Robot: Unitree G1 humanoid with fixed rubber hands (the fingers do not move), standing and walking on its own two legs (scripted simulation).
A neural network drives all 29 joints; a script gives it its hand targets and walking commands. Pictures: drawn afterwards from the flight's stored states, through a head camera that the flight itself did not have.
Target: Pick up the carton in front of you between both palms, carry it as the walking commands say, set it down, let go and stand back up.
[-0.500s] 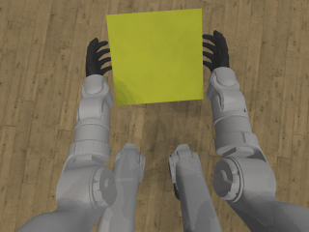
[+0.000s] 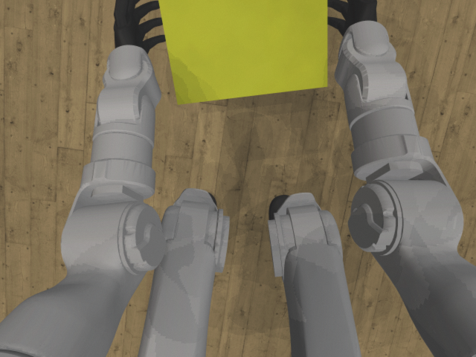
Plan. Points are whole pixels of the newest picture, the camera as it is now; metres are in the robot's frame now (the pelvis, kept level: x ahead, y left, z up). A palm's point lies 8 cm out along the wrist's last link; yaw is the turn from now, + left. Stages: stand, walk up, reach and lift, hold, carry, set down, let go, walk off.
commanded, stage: set down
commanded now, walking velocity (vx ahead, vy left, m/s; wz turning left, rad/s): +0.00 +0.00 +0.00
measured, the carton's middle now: (241, 27) +0.57 +0.01 -0.27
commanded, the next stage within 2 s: none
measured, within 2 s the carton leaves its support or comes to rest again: rests again in 0.78 s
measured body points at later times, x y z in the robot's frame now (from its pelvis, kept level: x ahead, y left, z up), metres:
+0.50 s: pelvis +0.01 +0.00 -0.03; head +0.35 +0.00 +0.25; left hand +0.54 +0.17 -0.18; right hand +0.57 -0.13 -0.17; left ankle +0.11 +0.12 -0.38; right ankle +0.11 -0.11 -0.38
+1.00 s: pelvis +0.03 +0.00 -0.04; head +0.39 +0.00 +0.23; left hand +0.56 +0.17 -0.20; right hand +0.59 -0.14 -0.20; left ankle +0.11 +0.12 -0.38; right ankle +0.11 -0.10 -0.38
